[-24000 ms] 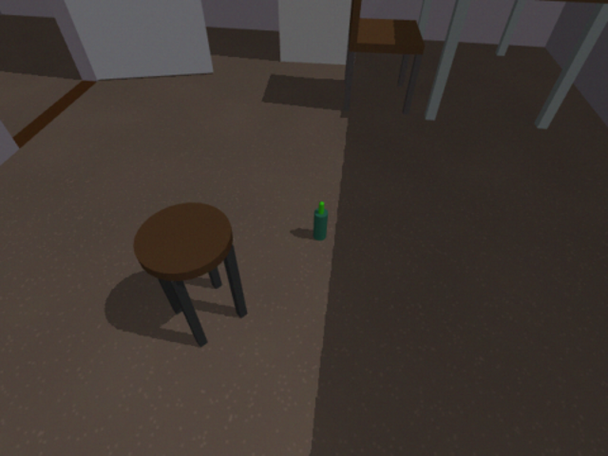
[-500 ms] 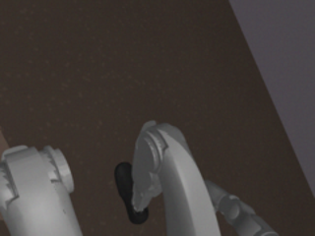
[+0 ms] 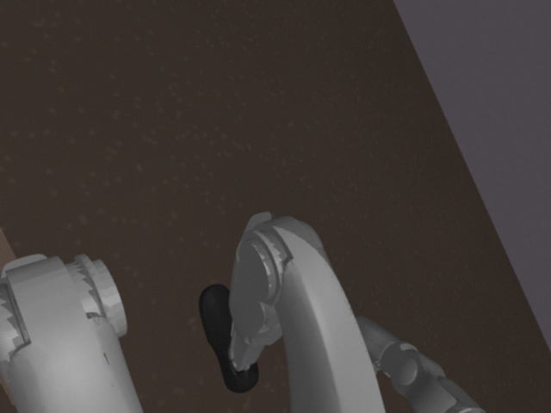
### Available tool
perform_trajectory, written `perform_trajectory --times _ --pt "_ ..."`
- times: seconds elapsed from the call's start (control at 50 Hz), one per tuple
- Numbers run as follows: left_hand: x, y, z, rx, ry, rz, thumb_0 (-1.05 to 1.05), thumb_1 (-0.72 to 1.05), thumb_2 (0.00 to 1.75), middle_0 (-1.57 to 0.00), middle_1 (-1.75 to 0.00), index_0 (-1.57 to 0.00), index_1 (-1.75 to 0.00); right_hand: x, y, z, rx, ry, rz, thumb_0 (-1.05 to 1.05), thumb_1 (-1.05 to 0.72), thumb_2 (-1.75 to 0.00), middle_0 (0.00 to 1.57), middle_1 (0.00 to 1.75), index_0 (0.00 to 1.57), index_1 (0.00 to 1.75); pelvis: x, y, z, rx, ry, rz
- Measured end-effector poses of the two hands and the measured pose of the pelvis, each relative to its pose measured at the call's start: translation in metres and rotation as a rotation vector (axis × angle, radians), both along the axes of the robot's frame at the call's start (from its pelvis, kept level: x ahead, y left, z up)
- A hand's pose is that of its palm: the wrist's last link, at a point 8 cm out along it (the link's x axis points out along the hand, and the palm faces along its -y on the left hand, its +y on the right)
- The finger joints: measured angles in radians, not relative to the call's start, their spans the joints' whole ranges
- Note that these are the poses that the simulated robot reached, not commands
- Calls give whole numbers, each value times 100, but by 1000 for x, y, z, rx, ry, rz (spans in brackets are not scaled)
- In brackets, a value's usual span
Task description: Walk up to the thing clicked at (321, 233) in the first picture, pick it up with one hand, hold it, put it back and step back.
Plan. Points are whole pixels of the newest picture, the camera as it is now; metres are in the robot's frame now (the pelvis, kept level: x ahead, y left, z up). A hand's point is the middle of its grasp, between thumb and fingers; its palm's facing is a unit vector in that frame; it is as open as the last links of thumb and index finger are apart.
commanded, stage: withdraw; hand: left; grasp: from the side
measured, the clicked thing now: out of the picture +0.42 +0.31 -0.18
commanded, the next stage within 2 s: rise in 0.18 s
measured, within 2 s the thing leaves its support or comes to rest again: neither
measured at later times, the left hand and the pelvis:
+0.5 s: hand out of the picture +0.37 +0.41 -0.04, palm faces +0.41 -0.88 -0.26, open 17.5 cm; pelvis +0.01 -0.01 +0.05, yaw +5 degrees
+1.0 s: hand out of the picture +0.26 +0.33 +0.14, palm faces +0.34 -0.82 -0.47, open 17.3 cm; pelvis +0.04 -0.02 +0.24, yaw +13 degrees
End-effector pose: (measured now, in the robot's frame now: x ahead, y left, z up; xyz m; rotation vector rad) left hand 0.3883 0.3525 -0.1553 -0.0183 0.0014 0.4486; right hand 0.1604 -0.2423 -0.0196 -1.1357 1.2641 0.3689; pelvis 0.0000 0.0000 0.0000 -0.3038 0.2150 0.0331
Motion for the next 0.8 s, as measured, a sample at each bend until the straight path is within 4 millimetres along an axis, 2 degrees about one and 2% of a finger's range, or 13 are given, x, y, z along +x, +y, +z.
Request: perform_trajectory --times 0.08,0.18,0.32,0.46,0.62,0.7,0.74,0.8 --pt "0 16 16 32 -49 23 -1 -55 7 -13 -5 -12 -6 0 -1 0 -1 -3 -19 0 -90 -90 21 30 21 31 1 -1 1 3 6 3" --pt "-7 44 56 84 -79 16 -2 -56 6 -9 -3 -8 -3 3 -3 1 27 -30 -69 0 -90 -90 21 30 21 31 4 -3 8 14 48 14" --pt "-31 64 87 45 37 -19 -1 -58 5 -5 -3 -5 -2 19 1 -1 120 -101 -136 0 -89 -90 21 30 21 31 5 -3 22 31 121 31" --pt "-49 82 119 134 245 -19 -2 -57 6 -7 -4 -6 -4 30 4 -1 212 -162 -294 0 -92 -91 21 30 21 31 7 -7 41 66 199 55" --pt "-87 119 197 290 435 107 -2 -55 7 -7 -5 -6 -6 28 -2 -1 284 -145 -453 0 -92 -91 21 30 21 31 12 -10 71 106 299 83" --pt "-114 115 222 313 578 141 -1 -54 7 -7 -5 -6 -6 30 -3 5 322 -131 -514 1 -91 -90 21 30 21 31 15 -12 94 130 343 92" --pt "-126 102 232 309 638 136 -1 -54 7 -6 -5 -6 -6 34 -2 12 342 -131 -532 1 -91 -90 21 30 21 31 16 -14 108 141 359 97" --pt "-138 73 247 291 698 101 -1 -54 6 -6 -5 -5 -6 44 2 33 373 -152 -548 1 -90 -90 21 30 21 31 19 -17 134 156 374 103"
